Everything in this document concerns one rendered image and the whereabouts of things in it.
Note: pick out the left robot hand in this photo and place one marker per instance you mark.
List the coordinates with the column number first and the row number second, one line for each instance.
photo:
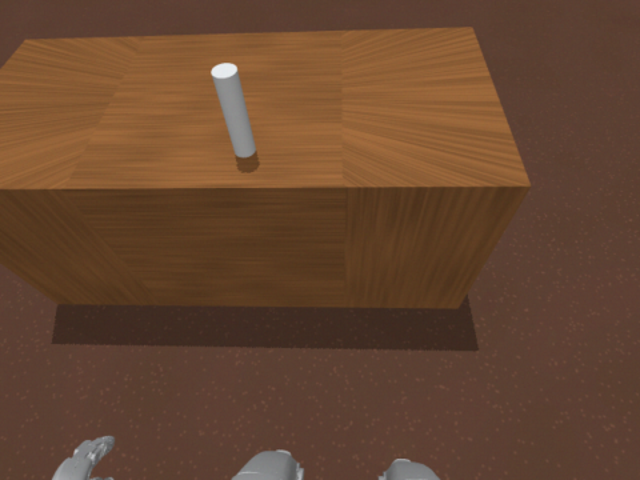
column 85, row 458

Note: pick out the can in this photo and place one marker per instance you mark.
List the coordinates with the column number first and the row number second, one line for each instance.
column 230, row 94

